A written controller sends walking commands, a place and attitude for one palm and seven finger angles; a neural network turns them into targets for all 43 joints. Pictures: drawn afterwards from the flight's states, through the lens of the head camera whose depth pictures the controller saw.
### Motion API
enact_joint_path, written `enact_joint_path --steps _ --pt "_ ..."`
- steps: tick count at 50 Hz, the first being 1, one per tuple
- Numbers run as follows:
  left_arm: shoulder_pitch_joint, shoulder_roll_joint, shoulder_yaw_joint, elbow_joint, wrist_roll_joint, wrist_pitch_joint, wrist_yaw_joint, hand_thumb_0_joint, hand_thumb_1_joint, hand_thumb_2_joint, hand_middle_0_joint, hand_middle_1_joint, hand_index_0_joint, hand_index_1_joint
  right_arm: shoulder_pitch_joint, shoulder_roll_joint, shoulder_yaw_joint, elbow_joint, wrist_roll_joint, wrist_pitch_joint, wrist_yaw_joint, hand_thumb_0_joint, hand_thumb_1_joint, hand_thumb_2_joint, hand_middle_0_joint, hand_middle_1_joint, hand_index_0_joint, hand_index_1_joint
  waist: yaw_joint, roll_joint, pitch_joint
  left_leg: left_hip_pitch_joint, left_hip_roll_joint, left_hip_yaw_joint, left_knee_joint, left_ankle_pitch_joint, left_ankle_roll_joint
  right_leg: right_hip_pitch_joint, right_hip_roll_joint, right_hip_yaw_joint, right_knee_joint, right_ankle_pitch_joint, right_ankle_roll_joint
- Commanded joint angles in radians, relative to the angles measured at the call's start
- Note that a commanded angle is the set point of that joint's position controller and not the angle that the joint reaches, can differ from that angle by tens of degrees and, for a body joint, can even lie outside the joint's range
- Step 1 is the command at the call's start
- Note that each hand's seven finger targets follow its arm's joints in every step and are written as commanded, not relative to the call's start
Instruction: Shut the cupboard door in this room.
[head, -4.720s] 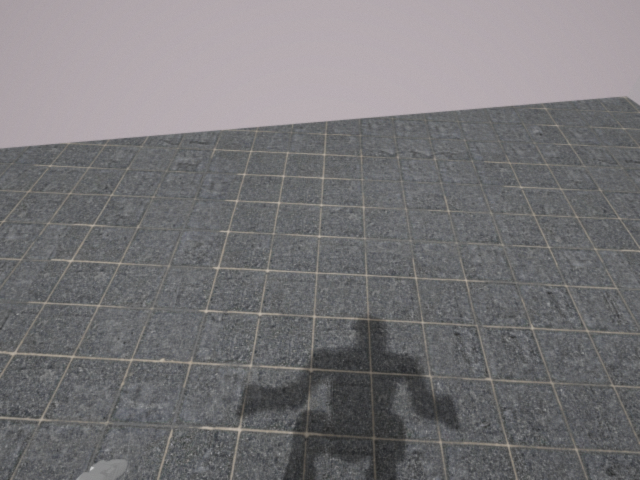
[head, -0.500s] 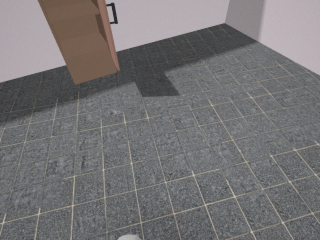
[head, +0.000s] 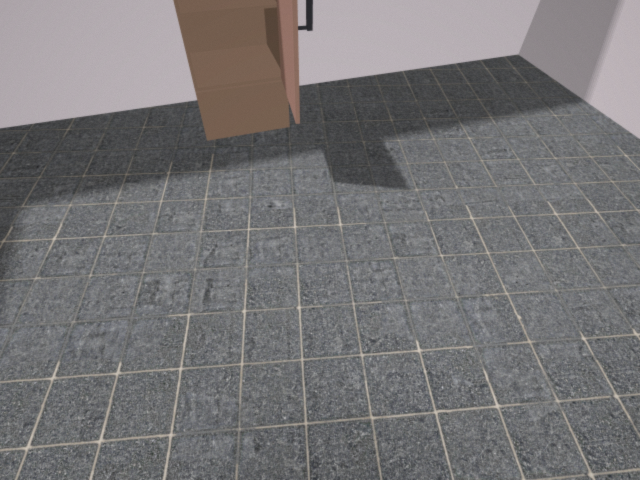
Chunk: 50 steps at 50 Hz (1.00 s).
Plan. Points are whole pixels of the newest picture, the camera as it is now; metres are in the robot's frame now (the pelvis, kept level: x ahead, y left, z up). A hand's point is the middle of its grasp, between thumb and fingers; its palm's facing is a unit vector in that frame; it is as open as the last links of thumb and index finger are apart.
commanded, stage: stand and wait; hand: left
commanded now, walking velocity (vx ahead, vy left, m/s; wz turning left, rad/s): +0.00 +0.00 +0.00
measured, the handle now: (303, 10) +1.56 +0.13 -0.04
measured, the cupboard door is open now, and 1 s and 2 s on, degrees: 84 84 84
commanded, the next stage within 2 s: turn or walk to find it in 0.10 s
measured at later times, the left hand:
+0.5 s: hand out of the picture -0.04 +0.21 -0.19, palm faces +0.20 -0.96 -0.21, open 7.4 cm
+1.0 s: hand out of the picture -0.02 +0.18 -0.15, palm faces +0.28 -0.93 -0.25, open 7.4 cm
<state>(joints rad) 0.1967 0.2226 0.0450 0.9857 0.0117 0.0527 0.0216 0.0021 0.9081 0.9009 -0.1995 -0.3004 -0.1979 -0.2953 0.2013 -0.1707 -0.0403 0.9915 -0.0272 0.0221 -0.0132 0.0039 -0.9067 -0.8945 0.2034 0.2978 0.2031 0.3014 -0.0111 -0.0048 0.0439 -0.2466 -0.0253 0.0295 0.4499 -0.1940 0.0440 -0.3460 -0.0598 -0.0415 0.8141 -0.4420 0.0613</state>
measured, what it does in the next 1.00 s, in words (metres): steps on the spot, turning left: right foot, then left foot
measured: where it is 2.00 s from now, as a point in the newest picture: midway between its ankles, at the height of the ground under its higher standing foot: (291, 472)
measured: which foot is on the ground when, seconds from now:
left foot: down 0.00-0.10, up 0.12-0.44, down 0.46-0.90, up 0.92-1.00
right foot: up 0.00-0.06, down 0.08-0.46, up 0.48-0.86, down 0.88-1.00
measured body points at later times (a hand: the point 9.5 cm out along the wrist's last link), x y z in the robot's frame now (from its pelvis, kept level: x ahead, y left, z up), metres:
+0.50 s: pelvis -0.03 +0.01 -0.01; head +0.00 +0.04 +0.43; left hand -0.05 +0.26 -0.18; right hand +0.05 -0.24 -0.15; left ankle -0.05 +0.11 -0.74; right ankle -0.01 -0.12 -0.73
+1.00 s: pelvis -0.04 -0.01 +0.00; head -0.02 -0.04 +0.45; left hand -0.04 +0.23 -0.13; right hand +0.08 -0.23 -0.17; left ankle -0.07 +0.11 -0.71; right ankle -0.03 -0.12 -0.74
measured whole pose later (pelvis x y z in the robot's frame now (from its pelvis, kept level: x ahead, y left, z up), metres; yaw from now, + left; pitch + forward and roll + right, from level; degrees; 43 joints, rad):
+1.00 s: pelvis -0.04 -0.01 +0.00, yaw +16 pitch +0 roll +1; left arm 0.22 0.16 0.01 0.99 0.02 -0.01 0.02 0.00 0.91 0.90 -0.20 -0.30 -0.20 -0.30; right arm 0.21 -0.21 -0.06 1.02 -0.03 0.05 0.00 0.00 -0.91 -0.89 0.20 0.30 0.20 0.30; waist 0.00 0.04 0.02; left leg -0.34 -0.02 -0.02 0.76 -0.41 0.00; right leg -0.19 -0.03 -0.06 0.50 -0.31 -0.03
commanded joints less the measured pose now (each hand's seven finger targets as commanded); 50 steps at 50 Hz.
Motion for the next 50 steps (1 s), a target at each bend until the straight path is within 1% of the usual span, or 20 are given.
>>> enact_joint_path --steps 1,3,5,6,10,12,17,21,22,23,24,26,30,35,41,43,44,45,46,50 --pt "0.079 0.025 -0.002 -0.019 0.0 -0.033 0.008 0.0 0.9 0.9 -0.2 -0.3 -0.2 -0.3 0.031 -0.169 -0.034 -0.02 0.005 -0.015 -0.009 0.0 -0.9 -0.9 0.2 0.3 0.2 0.3 0.014 0.124 -0.056 0.022 0.237 -0.247 -0.135 0.155 0.099 0.12 0.013 -0.009 -0.243 0.098 -0.015" --pt "0.139 0.054 -0.005 0.015 0.007 -0.049 0.016 0.0 0.9 0.9 -0.2 -0.3 -0.2 -0.3 0.021 -0.122 -0.025 -0.013 0.019 -0.017 -0.003 0.0 -0.9 -0.9 0.2 0.3 0.2 0.3 0.038 0.024 -0.045 -0.082 0.156 -0.174 -0.039 0.0 0.022 0.263 -0.047 0.049 -0.467 0.239 -0.025" --pt "0.081 0.142 0.001 -0.001 0.008 -0.062 0.017 0.0 0.9 0.9 -0.2 -0.3 -0.2 -0.3 0.033 -0.061 -0.007 -0.021 0.02 -0.005 0.004 0.0 -0.9 -0.9 0.2 0.3 0.2 0.3 0.01 -0.226 0.007 -0.114 0.028 -0.049 0.085 -0.188 -0.054 0.133 -0.27 0.301 -0.602 0.099 -0.145" --pt "0.072 0.152 0.015 -0.015 0.008 -0.064 0.017 0.0 0.9 0.9 -0.2 -0.3 -0.2 -0.3 0.001 -0.092 -0.016 -0.026 0.009 0.01 0.004 0.0 -0.9 -0.9 0.2 0.3 0.2 0.3 0.036 -0.311 0.046 -0.119 0.039 -0.066 0.192 -0.239 -0.05 0.052 -0.286 0.336 -0.654 0.03 -0.187" --pt "0.044 0.113 0.016 -0.019 0.01 -0.062 0.016 0.0 0.9 0.9 -0.2 -0.3 -0.2 -0.3 0.021 -0.092 -0.033 0.011 0.013 0.02 0.011 0.0 -0.9 -0.9 0.2 0.3 0.2 0.3 0.011 -0.112 0.044 -0.168 0.038 -0.045 0.478 -0.23 -0.061 0.105 -0.239 0.164 -0.558 0.343 -0.201" --pt "0.067 0.116 0.023 -0.017 0.012 -0.066 0.017 0.0 0.9 0.9 -0.2 -0.3 -0.2 -0.3 0.02 -0.09 -0.034 0.007 0.015 0.02 0.011 0.0 -0.9 -0.9 0.2 0.3 0.2 0.3 0.02 -0.118 0.005 -0.194 0.046 -0.035 0.508 -0.247 -0.076 0.175 -0.244 0.124 -0.518 0.486 -0.206" --pt "0.121 0.152 0.044 -0.001 0.021 -0.06 0.02 0.0 0.9 0.9 -0.2 -0.3 -0.2 -0.3 -0.033 -0.074 -0.026 -0.023 0.022 0.01 0.009 0.0 -0.9 -0.9 0.2 0.3 0.2 0.3 0.058 -0.167 -0.05 -0.159 0.049 0.008 0.315 -0.3 -0.087 0.279 -0.278 0.092 -0.424 0.696 -0.223" --pt "0.072 0.158 0.048 -0.009 0.007 -0.046 0.017 0.0 0.9 0.9 -0.2 -0.3 -0.2 -0.3 0.056 -0.097 -0.026 -0.002 0.018 0.0 0.01 0.0 -0.9 -0.9 0.2 0.3 0.2 0.3 0.002 -0.135 -0.082 0.07 0.051 0.044 -0.01 -0.025 -0.075 0.163 -0.242 -0.005 -0.299 0.558 -0.121" --pt "0.079 0.125 0.044 -0.025 -0.001 -0.037 0.012 0.0 0.9 0.9 -0.2 -0.3 -0.2 -0.3 0.074 -0.15 -0.035 -0.006 0.012 -0.009 0.01 0.0 -0.9 -0.9 0.2 0.3 0.2 0.3 -0.006 0.021 -0.102 0.164 0.145 -0.081 -0.081 0.096 -0.037 0.05 -0.172 -0.066 -0.185 0.378 -0.064" --pt "0.074 0.068 0.032 -0.062 -0.004 -0.031 0.005 0.0 0.9 0.9 -0.2 -0.3 -0.2 -0.3 0.092 -0.237 -0.053 -0.019 0.004 -0.012 0.008 0.0 -0.9 -0.9 0.2 0.3 0.2 0.3 -0.012 0.266 -0.081 0.2 0.354 -0.34 -0.124 0.327 0.07 -0.132 -0.061 -0.121 -0.019 0.011 0.002" --pt "0.006 0.069 0.021 -0.079 0.007 -0.02 0.011 0.0 0.9 0.9 -0.2 -0.3 -0.2 -0.3 0.112 -0.26 -0.059 -0.012 0.005 -0.008 0.002 0.0 -0.9 -0.9 0.2 0.3 0.2 0.3 -0.044 0.275 -0.069 0.117 0.412 -0.403 -0.171 0.289 0.14 -0.128 -0.044 -0.051 0.144 -0.167 -0.002" --pt "-0.042 0.079 0.03 -0.073 0.006 -0.014 0.004 0.0 0.9 0.9 -0.2 -0.3 -0.2 -0.3 0.061 -0.226 -0.049 -0.019 0.003 -0.011 -0.011 0.0 -0.9 -0.9 0.2 0.3 0.2 0.3 -0.024 0.203 -0.018 0.057 0.34 -0.352 -0.168 0.225 0.143 -0.167 -0.052 0.024 0.258 -0.079 -0.007" --pt "0.001 0.068 0.026 -0.056 0.003 -0.02 -0.007 0.0 0.9 0.9 -0.2 -0.3 -0.2 -0.3 0.003 -0.214 -0.043 -0.048 0.005 -0.017 -0.012 0.0 -0.9 -0.9 0.2 0.3 0.2 0.3 0.001 0.132 -0.048 0.096 0.263 -0.25 -0.139 0.298 0.124 -0.134 -0.032 0.013 0.192 -0.005 0.007" --pt "-0.037 0.062 0.024 -0.093 0.002 -0.02 -0.002 0.0 0.9 0.9 -0.2 -0.3 -0.2 -0.3 0.031 -0.224 -0.056 -0.059 0.002 -0.009 -0.007 0.0 -0.9 -0.9 0.2 0.3 0.2 0.3 -0.023 0.14 -0.06 0.115 0.264 -0.31 -0.125 0.298 0.14 -0.101 -0.008 0.015 0.067 -0.019 0.011" --pt "0.051 0.048 0.009 -0.065 0.0 -0.038 0.006 0.0 0.9 0.9 -0.2 -0.3 -0.2 -0.3 0.003 -0.2 -0.05 -0.06 0.003 -0.009 -0.004 0.0 -0.9 -0.9 0.2 0.3 0.2 0.3 0.016 0.13 -0.108 0.078 0.218 -0.298 -0.069 0.301 0.104 0.099 0.026 -0.006 -0.251 0.107 -0.008" --pt "0.093 0.094 0.008 -0.042 0.007 -0.059 0.014 0.0 0.9 0.9 -0.2 -0.3 -0.2 -0.3 0.012 -0.144 -0.039 -0.05 0.019 -0.014 0.002 0.0 -0.9 -0.9 0.2 0.3 0.2 0.3 0.031 0.0 -0.126 -0.045 0.128 -0.209 0.051 0.144 0.012 0.292 -0.062 0.076 -0.48 0.284 -0.029" --pt "0.081 0.157 0.014 -0.042 0.013 -0.07 0.02 0.0 0.9 0.9 -0.2 -0.3 -0.2 -0.3 0.027 -0.09 -0.025 -0.06 0.026 -0.015 0.007 0.0 -0.9 -0.9 0.2 0.3 0.2 0.3 0.014 -0.174 -0.101 -0.162 0.035 -0.112 0.127 -0.077 -0.046 0.324 -0.241 0.266 -0.516 0.37 -0.097" --pt "0.064 0.188 0.018 -0.053 0.012 -0.071 0.015 0.0 0.9 0.9 -0.2 -0.3 -0.2 -0.3 -0.012 -0.101 -0.023 -0.075 0.018 -0.003 0.004 0.0 -0.9 -0.9 0.2 0.3 0.2 0.3 0.031 -0.241 -0.048 -0.166 0.005 -0.087 0.208 -0.284 -0.062 0.206 -0.333 0.331 -0.553 0.367 -0.192" --pt "0.064 0.171 0.019 -0.05 0.01 -0.074 0.013 0.0 0.9 0.9 -0.2 -0.3 -0.2 -0.3 -0.028 -0.117 -0.027 -0.068 0.006 0.011 0.003 0.0 -0.9 -0.9 0.2 0.3 0.2 0.3 0.041 -0.281 -0.009 -0.158 0.028 -0.107 0.301 -0.314 -0.057 0.125 -0.316 0.356 -0.604 0.231 -0.218" --pt "0.103 0.113 0.013 -0.012 0.013 -0.084 -0.004 0.0 0.9 0.9 -0.2 -0.3 -0.2 -0.3 0.013 -0.116 -0.032 -0.016 -0.005 -0.009 0.025 0.0 -0.9 -0.9 0.2 0.3 0.2 0.3 0.033 -0.132 0.054 -0.274 0.061 -0.026 0.477 -0.2 -0.052 0.214 -0.219 0.267 -0.633 0.002 -0.199"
